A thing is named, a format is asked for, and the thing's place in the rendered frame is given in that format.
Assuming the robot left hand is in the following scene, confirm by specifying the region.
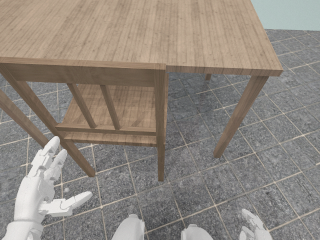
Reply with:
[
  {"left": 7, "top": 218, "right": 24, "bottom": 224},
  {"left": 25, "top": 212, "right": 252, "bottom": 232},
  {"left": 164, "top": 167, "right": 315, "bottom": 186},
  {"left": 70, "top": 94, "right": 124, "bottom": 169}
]
[{"left": 14, "top": 136, "right": 93, "bottom": 223}]

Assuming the left robot shin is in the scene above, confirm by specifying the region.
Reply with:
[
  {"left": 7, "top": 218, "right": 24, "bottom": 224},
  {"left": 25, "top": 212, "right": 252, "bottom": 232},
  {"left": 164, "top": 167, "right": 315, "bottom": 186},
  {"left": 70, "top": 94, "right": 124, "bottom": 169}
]
[{"left": 128, "top": 214, "right": 138, "bottom": 218}]

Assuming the chair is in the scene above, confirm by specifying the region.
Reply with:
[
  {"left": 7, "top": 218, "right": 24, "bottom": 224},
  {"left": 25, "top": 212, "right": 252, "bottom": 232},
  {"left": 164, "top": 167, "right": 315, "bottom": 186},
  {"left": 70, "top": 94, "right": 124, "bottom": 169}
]
[{"left": 0, "top": 56, "right": 169, "bottom": 182}]

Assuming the table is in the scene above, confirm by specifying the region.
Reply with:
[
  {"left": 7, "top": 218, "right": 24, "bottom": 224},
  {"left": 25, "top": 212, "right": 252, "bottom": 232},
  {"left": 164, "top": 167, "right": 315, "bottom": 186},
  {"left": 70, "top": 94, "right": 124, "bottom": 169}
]
[{"left": 0, "top": 0, "right": 284, "bottom": 158}]

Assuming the robot right hand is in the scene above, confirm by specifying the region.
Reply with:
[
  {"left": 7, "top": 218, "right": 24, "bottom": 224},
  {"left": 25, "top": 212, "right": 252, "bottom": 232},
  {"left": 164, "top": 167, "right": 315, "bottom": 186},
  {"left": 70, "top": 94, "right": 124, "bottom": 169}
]
[{"left": 239, "top": 208, "right": 272, "bottom": 240}]

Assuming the left robot forearm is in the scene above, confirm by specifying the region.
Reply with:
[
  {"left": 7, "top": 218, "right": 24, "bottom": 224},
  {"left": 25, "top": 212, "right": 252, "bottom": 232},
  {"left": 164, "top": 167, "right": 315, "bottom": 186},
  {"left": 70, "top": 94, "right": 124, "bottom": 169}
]
[{"left": 2, "top": 219, "right": 44, "bottom": 240}]

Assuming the left robot thigh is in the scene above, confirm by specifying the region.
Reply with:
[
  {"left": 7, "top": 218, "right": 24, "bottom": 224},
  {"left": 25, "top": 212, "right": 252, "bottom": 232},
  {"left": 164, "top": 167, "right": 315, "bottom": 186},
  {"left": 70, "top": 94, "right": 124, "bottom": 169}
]
[{"left": 111, "top": 217, "right": 145, "bottom": 240}]

